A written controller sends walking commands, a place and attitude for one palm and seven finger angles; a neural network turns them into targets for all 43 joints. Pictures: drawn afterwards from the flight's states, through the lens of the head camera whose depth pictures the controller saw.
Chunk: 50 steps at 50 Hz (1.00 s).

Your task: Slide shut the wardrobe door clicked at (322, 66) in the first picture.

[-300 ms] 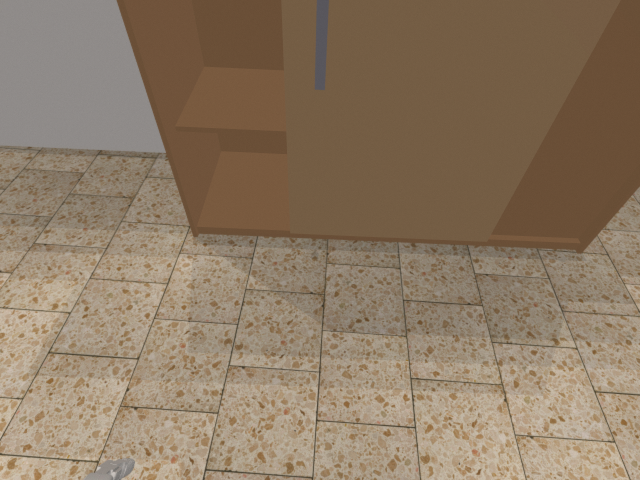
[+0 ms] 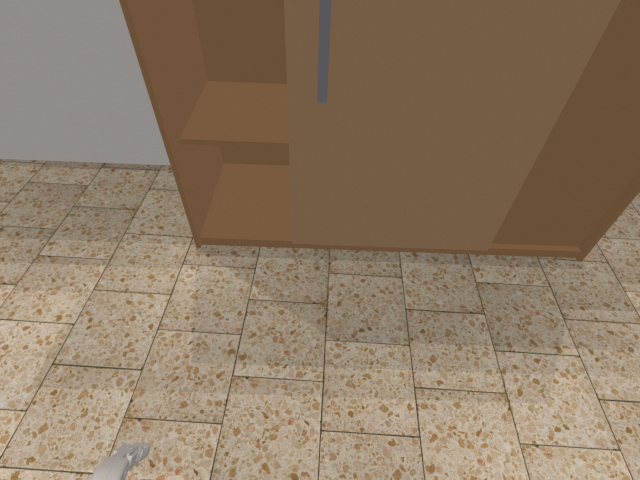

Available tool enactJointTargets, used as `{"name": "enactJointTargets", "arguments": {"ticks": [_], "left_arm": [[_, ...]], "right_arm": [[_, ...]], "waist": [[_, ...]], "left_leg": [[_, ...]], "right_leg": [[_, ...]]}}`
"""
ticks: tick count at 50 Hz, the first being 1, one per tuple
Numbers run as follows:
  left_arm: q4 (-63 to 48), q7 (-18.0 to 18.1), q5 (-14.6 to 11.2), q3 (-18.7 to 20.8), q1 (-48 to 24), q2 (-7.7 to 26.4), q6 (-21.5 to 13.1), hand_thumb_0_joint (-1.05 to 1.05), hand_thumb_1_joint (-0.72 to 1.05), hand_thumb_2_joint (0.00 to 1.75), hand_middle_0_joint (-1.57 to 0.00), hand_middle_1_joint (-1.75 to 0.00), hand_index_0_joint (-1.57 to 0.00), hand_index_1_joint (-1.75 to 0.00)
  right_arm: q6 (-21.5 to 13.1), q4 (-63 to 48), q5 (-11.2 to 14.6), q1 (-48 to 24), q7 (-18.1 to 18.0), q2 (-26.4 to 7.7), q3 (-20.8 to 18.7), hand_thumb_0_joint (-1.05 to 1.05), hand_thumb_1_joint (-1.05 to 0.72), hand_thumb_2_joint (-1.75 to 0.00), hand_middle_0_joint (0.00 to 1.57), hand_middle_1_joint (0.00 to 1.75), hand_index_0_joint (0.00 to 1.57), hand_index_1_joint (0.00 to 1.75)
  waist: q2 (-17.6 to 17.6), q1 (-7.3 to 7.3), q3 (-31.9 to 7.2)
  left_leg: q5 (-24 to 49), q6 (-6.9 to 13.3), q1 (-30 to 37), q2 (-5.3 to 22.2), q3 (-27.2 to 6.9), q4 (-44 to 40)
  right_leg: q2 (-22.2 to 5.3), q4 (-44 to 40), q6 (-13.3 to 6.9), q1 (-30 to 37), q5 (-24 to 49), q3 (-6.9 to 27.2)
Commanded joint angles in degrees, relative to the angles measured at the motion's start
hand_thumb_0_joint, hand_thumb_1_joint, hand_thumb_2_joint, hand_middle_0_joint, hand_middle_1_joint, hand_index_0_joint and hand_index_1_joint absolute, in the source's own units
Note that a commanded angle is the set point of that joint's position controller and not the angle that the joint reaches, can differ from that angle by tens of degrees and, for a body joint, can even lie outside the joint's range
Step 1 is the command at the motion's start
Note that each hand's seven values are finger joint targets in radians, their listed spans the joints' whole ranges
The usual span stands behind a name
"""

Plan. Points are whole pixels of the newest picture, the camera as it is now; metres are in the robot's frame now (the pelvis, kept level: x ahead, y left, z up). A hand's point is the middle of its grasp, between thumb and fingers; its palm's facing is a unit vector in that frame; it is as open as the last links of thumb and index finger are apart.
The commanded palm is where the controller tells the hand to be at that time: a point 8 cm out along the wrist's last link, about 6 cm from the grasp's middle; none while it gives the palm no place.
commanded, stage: stand and wait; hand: right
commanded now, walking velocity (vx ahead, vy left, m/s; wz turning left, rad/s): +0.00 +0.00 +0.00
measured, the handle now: (324, 41) +1.09 +0.05 +0.09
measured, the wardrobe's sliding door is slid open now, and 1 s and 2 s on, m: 0.39 0.39 0.39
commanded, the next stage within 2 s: look at it before walking up in 0.64 s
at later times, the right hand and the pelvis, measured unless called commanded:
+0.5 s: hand out of the picture +0.05 -0.24 -0.15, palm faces -0.02 +0.94 -0.35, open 7.4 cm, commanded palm none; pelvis -0.02 +0.01 +0.01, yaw +0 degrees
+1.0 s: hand out of the picture +0.05 -0.24 -0.15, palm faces -0.03 +0.94 -0.33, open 7.4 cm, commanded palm none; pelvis -0.03 +0.01 +0.01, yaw +0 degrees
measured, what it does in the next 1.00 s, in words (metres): stands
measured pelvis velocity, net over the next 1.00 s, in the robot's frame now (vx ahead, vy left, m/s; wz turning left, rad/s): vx -0.03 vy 0.01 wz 0.00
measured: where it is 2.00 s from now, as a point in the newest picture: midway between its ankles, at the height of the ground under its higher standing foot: outside the picture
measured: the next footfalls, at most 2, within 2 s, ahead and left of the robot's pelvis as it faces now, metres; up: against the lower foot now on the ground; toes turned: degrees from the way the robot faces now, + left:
none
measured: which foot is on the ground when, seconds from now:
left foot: down 0.00-1.00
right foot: down 0.00-1.00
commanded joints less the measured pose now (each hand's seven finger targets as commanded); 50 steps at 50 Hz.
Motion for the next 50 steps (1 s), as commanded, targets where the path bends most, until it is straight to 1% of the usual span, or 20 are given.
{"name": "enactJointTargets", "arguments": {"ticks": [1, 2, 4, 6, 9, 10, 15, 22, 31, 32, 33, 38, 41, 44, 47, 50], "left_arm": [[-3.4, 0.9, 0.1, 2.6, -2.3, 12.1, -1.3, 0.00, 0.90, 0.90, -0.20, -0.30, -0.20, -0.30], [-3.1, 0.9, 0.1, 2.5, -2.1, 12.0, -1.3, 0.00, 0.90, 0.90, -0.20, -0.30, -0.20, -0.30], [-2.7, 0.9, 0.1, 2.5, -2.1, 12.1, -1.3, 0.00, 0.90, 0.90, -0.20, -0.30, -0.20, -0.30], [-2.3, 0.9, 0.0, 2.4, -1.9, 12.0, -1.2, 0.00, 0.90, 0.90, -0.20, -0.30, -0.20, -0.30], [-1.5, 0.9, 0.0, 2.3, -1.5, 12.2, -1.2, 0.00, 0.90, 0.90, -0.20, -0.30, -0.20, -0.30], [-1.4, 0.8, -0.2, 2.3, -1.4, 12.3, -1.1, 0.00, 0.90, 0.90, -0.20, -0.30, -0.20, -0.30], [-0.1, 0.7, -0.2, 2.1, -0.9, 12.5, -1.1, 0.00, 0.90, 0.90, -0.20, -0.30, -0.20, -0.30], [1.3, 0.6, -0.2, 1.9, -0.3, 12.4, -1.1, 0.00, 0.90, 0.90, -0.20, -0.30, -0.20, -0.30], [2.1, 0.5, -0.2, 1.8, 0.0, 12.3, -1.2, 0.00, 0.90, 0.90, -0.20, -0.30, -0.20, -0.30], [2.1, 0.5, -0.2, 1.8, -0.1, 12.2, -1.2, 0.00, 0.90, 0.90, -0.20, -0.30, -0.20, -0.30], [2.2, 0.5, -0.2, 1.8, 0.1, 12.2, -1.2, 0.00, 0.90, 0.90, -0.20, -0.30, -0.20, -0.30], [2.3, 0.4, -0.2, 1.8, 0.1, 12.4, -1.3, 0.00, 0.90, 0.90, -0.20, -0.30, -0.20, -0.30], [2.2, 0.5, -0.2, 1.9, 0.1, 12.3, -1.3, 0.00, 0.90, 0.90, -0.20, -0.30, -0.20, -0.30], [2.4, 0.4, -0.2, 1.9, 0.0, 12.4, -1.3, 0.00, 0.90, 0.90, -0.20, -0.30, -0.20, -0.30], [2.4, 0.4, -0.3, 1.9, -0.1, 12.3, -1.3, 0.00, 0.90, 0.90, -0.20, -0.30, -0.20, -0.30], [2.4, 0.4, -0.4, 1.9, -0.1, 12.4, -1.3, 0.00, 0.90, 0.90, -0.20, -0.30, -0.20, -0.30]], "right_arm": [[-1.2, -3.8, 0.2, -2.2, -1.2, -12.8, -3.1, 0.00, -0.90, -0.90, 0.20, 0.30, 0.20, 0.30], [-1.2, -3.6, 0.2, -2.2, -1.1, -12.9, -3.1, 0.00, -0.90, -0.90, 0.20, 0.30, 0.20, 0.30], [-1.2, -3.2, 0.3, -2.0, -1.1, -12.8, -3.1, 0.00, -0.90, -0.90, 0.20, 0.30, 0.20, 0.30], [-1.3, -2.7, 0.3, -1.8, -1.0, -12.9, -3.1, 0.00, -0.90, -0.90, 0.20, 0.30, 0.20, 0.30], [-1.4, -1.9, 0.4, -1.9, -0.9, -13.0, -3.0, 0.00, -0.90, -0.90, 0.20, 0.30, 0.20, 0.30], [-1.4, -1.9, 0.3, -1.9, -0.9, -13.2, -3.0, 0.00, -0.90, -0.90, 0.20, 0.30, 0.20, 0.30], [-1.5, -0.8, 0.4, -1.9, -0.9, -13.4, -2.9, 0.00, -0.90, -0.90, 0.20, 0.30, 0.20, 0.30], [-1.6, 0.4, 0.4, -1.9, -0.8, -13.4, -2.8, 0.00, -0.90, -0.90, 0.20, 0.30, 0.20, 0.30], [-1.6, 0.7, 0.3, -2.1, -0.8, -13.2, -2.8, 0.00, -0.90, -0.90, 0.20, 0.30, 0.20, 0.30], [-1.6, 0.7, 0.3, -2.1, -0.7, -13.1, -2.7, 0.00, -0.90, -0.90, 0.20, 0.30, 0.20, 0.30], [-1.7, 0.8, 0.3, -2.0, -0.7, -13.0, -2.7, 0.00, -0.90, -0.90, 0.20, 0.30, 0.20, 0.30], [-1.6, 0.7, 0.3, -2.1, -0.7, -12.9, -2.7, 0.00, -0.90, -0.90, 0.20, 0.30, 0.20, 0.30], [-1.6, 0.8, 0.3, -2.0, -0.7, -12.8, -2.7, 0.00, -0.90, -0.90, 0.20, 0.30, 0.20, 0.30], [-1.5, 1.0, 0.3, -1.9, -0.6, -12.7, -2.6, 0.00, -0.90, -0.90, 0.20, 0.30, 0.20, 0.30], [-1.6, 1.1, 0.2, -1.6, -0.7, -12.8, -2.7, 0.00, -0.90, -0.90, 0.20, 0.30, 0.20, 0.30], [-1.7, 1.2, 0.2, -1.4, -0.7, -12.9, -2.6, 0.00, -0.90, -0.90, 0.20, 0.30, 0.20, 0.30]], "waist": [[-0.1, 0.49, -4.3], [0.3, 0.52, -4.6], [0.1, 0.43, -4.2], [0.7, 0.44, -3.8], [0.6, 0.55, -3.9], [1.0, 0.52, -3.6], [0.6, 0.52, -2.8], [1.4, 0.48, -2.1], [1.2, 0.46, -1.8], [1.0, 0.44, -1.3], [1.4, 0.49, -1.9], [0.4, 0.51, -1.4], [1.0, 0.56, -1.2], [-0.2, 0.53, -1.1], [0.8, 0.42, -1.4], [1.0, 0.55, -1.8]], "left_leg": [[21.5, 2.8, 1.4, 5.4, -4.0, -3.2], [21.2, 2.8, 1.8, 5.3, -4.1, -3.3], [20.8, 2.8, 1.7, 5.4, -4.3, -4.0], [20.2, 2.9, 1.6, 5.6, -4.6, -4.7], [19.8, 3.0, 1.8, 5.6, -5.0, -5.3], [19.2, 2.9, 1.6, 5.5, -5.1, -5.5], [17.0, 3.0, 1.3, 5.6, -5.5, -6.7], [14.1, 2.9, 1.0, 5.7, -6.0, -8.1], [12.2, 2.8, 0.4, 5.6, -6.2, -9.0], [11.7, 2.7, 0.1, 5.7, -6.1, -9.2], [12.0, 2.7, 0.3, 5.7, -6.2, -9.2], [11.0, 2.6, -0.1, 5.5, -6.1, -9.3], [10.6, 2.5, -0.4, 5.4, -6.1, -9.5], [10.3, 2.4, -0.5, 5.2, -5.9, -9.4], [10.9, 2.4, -0.2, 5.4, -5.9, -9.5], [11.9, 2.4, -0.2, 5.4, -5.9, -9.4]], "right_leg": [[-6.9, -2.9, -1.8, 1.7, 20.9, 4.3], [-6.8, -3.1, -1.8, 1.5, 20.4, 4.4], [-6.9, -3.5, -1.7, 1.7, 19.6, 4.4], [-6.9, -3.5, -1.7, 1.5, 18.4, 4.5], [-7.0, -4.3, -1.5, 1.8, 17.3, 4.5], [-7.0, -4.2, -1.5, 1.7, 16.7, 4.6], [-7.1, -5.3, -1.3, 1.2, 14.5, 4.7], [-7.1, -6.3, -1.1, 0.6, 12.2, 5.0], [-7.2, -7.0, -1.0, 0.4, 11.5, 5.3], [-7.1, -7.1, -1.0, 0.3, 11.2, 5.3], [-7.2, -7.0, -1.0, 0.6, 11.5, 5.3], [-7.3, -7.5, -1.0, 0.4, 11.1, 5.5], [-7.3, -7.5, -1.1, 0.4, 11.0, 5.7], [-7.4, -8.0, -1.1, 0.4, 10.8, 5.8], [-7.4, -7.7, -1.2, 0.5, 11.2, 5.8], [-7.4, -7.4, -1.1, 1.0, 11.9, 5.8]]}}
